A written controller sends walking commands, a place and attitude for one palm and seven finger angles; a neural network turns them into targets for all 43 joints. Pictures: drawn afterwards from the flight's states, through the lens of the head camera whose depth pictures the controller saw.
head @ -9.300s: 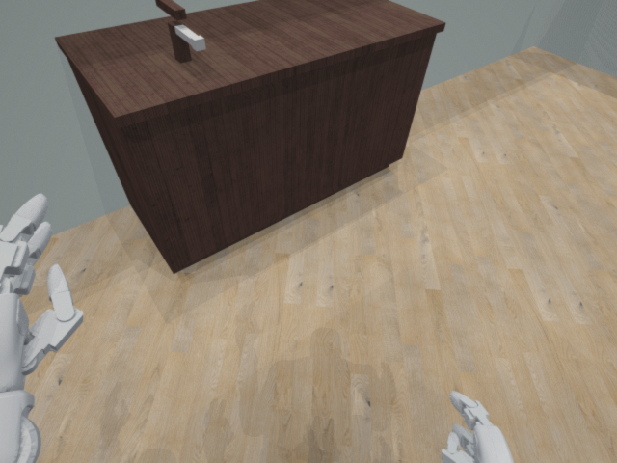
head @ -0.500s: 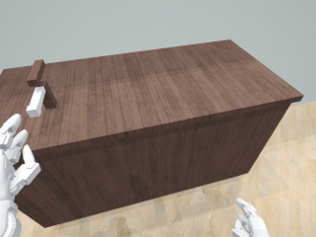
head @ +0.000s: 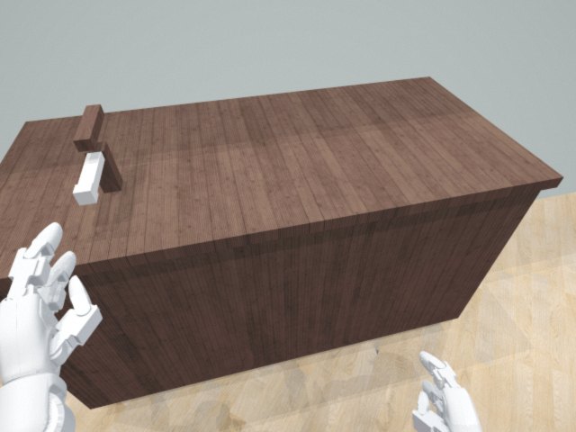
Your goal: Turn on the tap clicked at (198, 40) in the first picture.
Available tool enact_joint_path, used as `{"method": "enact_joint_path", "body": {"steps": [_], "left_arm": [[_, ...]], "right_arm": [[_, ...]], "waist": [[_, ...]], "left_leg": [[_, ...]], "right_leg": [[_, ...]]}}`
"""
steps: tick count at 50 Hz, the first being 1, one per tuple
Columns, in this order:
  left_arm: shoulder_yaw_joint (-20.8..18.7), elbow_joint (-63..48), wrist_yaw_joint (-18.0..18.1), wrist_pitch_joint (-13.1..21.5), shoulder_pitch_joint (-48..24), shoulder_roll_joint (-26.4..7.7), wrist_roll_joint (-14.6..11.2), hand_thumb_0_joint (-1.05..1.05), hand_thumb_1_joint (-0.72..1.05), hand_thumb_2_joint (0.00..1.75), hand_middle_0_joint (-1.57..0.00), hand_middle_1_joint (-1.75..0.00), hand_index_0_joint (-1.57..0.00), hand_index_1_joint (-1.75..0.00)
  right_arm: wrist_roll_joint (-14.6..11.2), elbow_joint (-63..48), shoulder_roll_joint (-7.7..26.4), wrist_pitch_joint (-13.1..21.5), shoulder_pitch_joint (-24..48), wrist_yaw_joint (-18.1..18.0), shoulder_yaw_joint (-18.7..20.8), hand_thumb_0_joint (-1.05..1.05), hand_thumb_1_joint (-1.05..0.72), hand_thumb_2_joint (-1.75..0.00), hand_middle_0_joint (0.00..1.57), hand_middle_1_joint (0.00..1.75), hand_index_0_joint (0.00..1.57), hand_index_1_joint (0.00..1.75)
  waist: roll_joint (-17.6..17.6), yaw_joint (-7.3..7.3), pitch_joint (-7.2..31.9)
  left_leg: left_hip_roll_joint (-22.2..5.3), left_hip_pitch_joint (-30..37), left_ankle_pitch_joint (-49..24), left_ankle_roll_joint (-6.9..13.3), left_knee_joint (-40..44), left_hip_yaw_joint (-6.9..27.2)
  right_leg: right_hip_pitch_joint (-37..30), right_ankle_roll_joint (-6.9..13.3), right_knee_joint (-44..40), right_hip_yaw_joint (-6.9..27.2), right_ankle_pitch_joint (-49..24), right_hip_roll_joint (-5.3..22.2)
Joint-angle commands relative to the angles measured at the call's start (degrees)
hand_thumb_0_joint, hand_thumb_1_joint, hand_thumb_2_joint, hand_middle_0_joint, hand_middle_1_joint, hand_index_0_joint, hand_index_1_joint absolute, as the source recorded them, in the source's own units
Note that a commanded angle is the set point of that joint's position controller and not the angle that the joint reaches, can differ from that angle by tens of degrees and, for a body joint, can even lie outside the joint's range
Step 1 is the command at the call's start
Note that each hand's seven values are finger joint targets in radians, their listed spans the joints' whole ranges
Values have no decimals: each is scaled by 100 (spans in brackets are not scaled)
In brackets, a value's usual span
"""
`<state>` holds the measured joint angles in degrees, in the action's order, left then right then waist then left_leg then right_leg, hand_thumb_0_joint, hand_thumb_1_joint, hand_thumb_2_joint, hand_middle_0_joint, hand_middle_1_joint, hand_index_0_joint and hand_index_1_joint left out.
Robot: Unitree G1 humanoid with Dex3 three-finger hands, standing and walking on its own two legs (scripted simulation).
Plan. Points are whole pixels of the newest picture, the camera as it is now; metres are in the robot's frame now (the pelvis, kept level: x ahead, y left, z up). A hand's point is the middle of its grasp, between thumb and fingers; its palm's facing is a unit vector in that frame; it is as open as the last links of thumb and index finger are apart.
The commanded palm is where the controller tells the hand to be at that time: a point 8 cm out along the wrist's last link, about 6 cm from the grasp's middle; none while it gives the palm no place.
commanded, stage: turn the palm inward beside the body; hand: left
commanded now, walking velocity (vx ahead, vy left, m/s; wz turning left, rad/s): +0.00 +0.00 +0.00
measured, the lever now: (86, 193) +0.43 +0.42 +0.09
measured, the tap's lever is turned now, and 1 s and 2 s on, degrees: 0 0 0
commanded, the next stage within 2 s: reach beside the lever's end, fingers flat in 0.90 s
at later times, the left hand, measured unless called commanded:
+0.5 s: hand (102, 329) +0.18 +0.23 +0.13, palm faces +0.53 -0.84 -0.08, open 7.4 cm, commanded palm +0.12 +0.27 +0.14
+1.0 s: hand (115, 321) +0.19 +0.22 +0.13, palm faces +0.53 -0.84 -0.08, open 7.4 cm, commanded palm +0.13 +0.26 +0.14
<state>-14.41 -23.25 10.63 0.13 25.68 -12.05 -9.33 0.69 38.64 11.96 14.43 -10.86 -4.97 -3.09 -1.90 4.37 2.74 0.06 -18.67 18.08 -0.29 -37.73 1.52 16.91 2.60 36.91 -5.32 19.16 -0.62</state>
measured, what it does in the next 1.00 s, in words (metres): stands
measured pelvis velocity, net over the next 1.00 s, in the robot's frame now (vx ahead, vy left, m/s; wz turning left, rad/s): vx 0.00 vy -0.01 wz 0.01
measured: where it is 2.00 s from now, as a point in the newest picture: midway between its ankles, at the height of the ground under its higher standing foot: outside the picture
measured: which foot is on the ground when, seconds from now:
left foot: down 0.00-1.00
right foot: down 0.00-1.00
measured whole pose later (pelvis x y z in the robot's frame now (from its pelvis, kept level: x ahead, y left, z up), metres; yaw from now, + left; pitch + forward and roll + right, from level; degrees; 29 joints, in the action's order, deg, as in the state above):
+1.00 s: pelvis +0.00 -0.01 +0.00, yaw +0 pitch -1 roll +0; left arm -11.8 -26.7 12.7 -5.4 28.2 -8.8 -10.9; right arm 0.6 38.0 12.6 14.1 -10.9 -5.2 -2.9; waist -2.5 4.5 3.4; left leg -0.4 -18.0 18.2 -1.2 -37.4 2.4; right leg 16.2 3.5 36.8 -6.1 19.7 -1.2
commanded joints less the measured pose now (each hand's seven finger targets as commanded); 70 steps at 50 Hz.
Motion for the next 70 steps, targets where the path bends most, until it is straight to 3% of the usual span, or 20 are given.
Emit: {"method": "enact_joint_path", "body": {"steps": [1,5,13,17,20,26,28,30,32,35,45,49,53,55,56,60,63,65,67,70], "left_arm": [[-265,-1399,86,369,-522,-738,104,0,90,90,-20,-30,-20,-30],[-345,-1367,155,260,-351,-758,92,0,90,90,-20,-30,-20,-30],[-57,-1526,224,237,-245,-441,37,0,90,90,-20,-30,-20,-30],[-76,-1589,245,213,-272,-479,24,0,90,90,-20,-30,-20,-30],[-180,-1683,283,173,-298,-548,-7,0,90,90,-20,-30,-20,-30],[-43,-1606,243,-45,-261,-371,-98,0,90,90,-20,-30,-20,-30],[-42,-1713,253,-78,-321,-416,-58,0,90,90,-20,-30,-20,-30],[-198,-1591,266,-135,-194,-511,-78,0,90,90,-20,-30,-20,-30],[-124,-1544,225,-155,-212,-407,-116,0,90,90,-20,-30,-20,-30],[-209,-1671,238,-142,-300,-505,-89,0,90,90,-20,-30,-20,-30],[-230,-1605,242,-124,-207,-485,-79,0,90,90,-20,-30,-20,-30],[-146,-1622,212,-121,-208,-387,-96,0,90,90,-20,-30,-20,-30],[-385,-1220,242,-170,-658,-598,-109,0,90,90,-20,-30,-20,-30],[-453,-1296,255,-113,-958,-681,-94,0,90,90,-20,-30,-20,-30],[-390,-1230,247,-93,-1031,-611,-98,0,90,90,-20,-30,-20,-30],[-582,-730,152,-76,-1283,-781,-157,0,90,90,-20,-30,-20,-30],[-595,-513,80,-112,-1655,-794,-179,0,90,90,-20,-30,-20,-30],[-775,-412,87,-125,-1603,-920,-184,0,90,90,-20,-30,-20,-30],[-692,-303,67,-117,-1870,-888,-170,0,90,90,-20,-30,-20,-30],[-1017,41,98,-115,-1899,-1124,-191,0,90,90,-20,-30,-20,-30]], "right_arm": [[8,-951,680,380,853,-97,255,0,-90,-90,20,30,20,30],[11,-958,675,372,891,-92,244,0,-90,-90,20,30,20,30],[28,-977,655,382,903,-70,237,0,-90,-90,20,30,20,30],[20,-1002,655,386,899,-75,234,0,-90,-90,20,30,20,30],[13,-1003,645,381,917,-82,246,0,-90,-90,20,30,20,30],[-12,-1003,631,359,944,-111,223,0,-90,-90,20,30,20,30],[-13,-1021,629,359,933,-111,217,0,-90,-90,20,30,20,30],[-1,-1022,646,346,915,-115,226,0,-90,-90,20,30,20,30],[-8,-1014,629,329,932,-121,228,0,-90,-90,20,30,20,30],[-14,-1017,632,324,913,-111,244,0,-90,-90,20,30,20,30],[-3,-1037,632,329,850,-107,249,0,-90,-90,20,30,20,30],[-13,-1040,617,318,862,-105,249,0,-90,-90,20,30,20,30],[-23,-947,636,240,885,-153,248,0,-90,-90,20,30,20,30],[-29,-937,634,242,928,-175,269,0,-90,-90,20,30,20,30],[-30,-924,613,246,945,-178,254,0,-90,-90,20,30,20,30],[-41,-811,660,237,911,-217,271,0,-90,-90,20,30,20,30],[-70,-764,642,210,974,-248,265,0,-90,-90,20,30,20,30],[-66,-771,665,216,960,-252,292,0,-90,-90,20,30,20,30],[-76,-750,673,195,946,-256,284,0,-90,-90,20,30,20,30],[-74,-707,697,164,928,-269,319,0,-90,-90,20,30,20,30]], "waist": [[-95,13,227],[-71,66,197],[-81,-7,226],[44,-11,166],[-113,35,289],[31,1,201],[-144,2,182],[52,62,209],[257,7,226],[-45,55,333],[179,63,380],[84,39,387],[312,-49,108],[18,-24,238],[-118,-24,304],[154,-47,302],[31,-92,282],[-48,10,494],[-51,-79,480],[81,-34,500]], "left_leg": [[76,-1,-298,130,793,44],[85,-62,-257,120,822,61],[93,-45,-342,127,749,53],[102,-109,-288,136,720,53],[113,-75,-347,137,691,45],[122,-73,-375,153,671,35],[127,-27,-383,142,691,24],[135,-81,-443,151,659,39],[126,-71,-506,165,607,10],[134,-22,-616,150,598,-11],[138,-48,-705,157,541,-8],[142,-28,-811,155,517,-33],[136,-192,-494,157,516,4],[151,-95,-472,158,518,-27],[164,-71,-470,153,544,-33],[155,-119,-481,155,568,2],[148,-83,-476,147,629,-13],[161,-39,-613,140,648,-18],[151,-5,-683,140,668,-17],[144,-56,-698,135,672,-21]], "right_leg": [[-10,-170,-813,218,-32,-40],[-90,-161,-860,222,-6,-47],[-57,-169,-831,221,-121,-29],[-41,-184,-855,239,-69,-12],[-131,-170,-883,287,-118,-2],[-139,-201,-933,309,-191,25],[-121,-182,-928,307,-213,18],[-189,-201,-948,347,-313,22],[-177,-253,-943,383,-460,53],[-256,-226,-908,383,-580,49],[-281,-248,-851,401,-808,59],[-276,-255,-785,398,-1056,75],[-104,-287,-931,489,-559,81],[-115,-254,-975,510,-412,78],[-134,-240,-955,515,-418,85],[-181,-260,-977,537,-495,75],[-183,-250,-1007,525,-466,82],[-321,-229,-951,501,-657,62],[-283,-229,-917,452,-752,57],[-312,-235,-935,475,-782,39]]}}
